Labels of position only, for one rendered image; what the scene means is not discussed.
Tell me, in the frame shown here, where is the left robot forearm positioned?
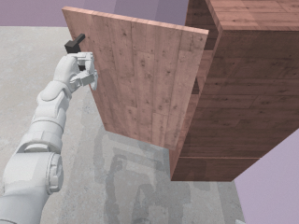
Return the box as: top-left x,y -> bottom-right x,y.
2,80 -> 72,193

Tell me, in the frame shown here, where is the left robot upper arm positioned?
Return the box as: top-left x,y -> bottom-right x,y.
0,152 -> 64,224

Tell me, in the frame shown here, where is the handle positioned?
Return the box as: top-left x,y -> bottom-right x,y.
64,34 -> 86,71

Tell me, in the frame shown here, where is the cupboard door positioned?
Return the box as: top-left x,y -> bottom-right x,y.
62,6 -> 209,151

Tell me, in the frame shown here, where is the left robot hand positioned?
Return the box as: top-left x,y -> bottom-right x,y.
53,51 -> 98,94

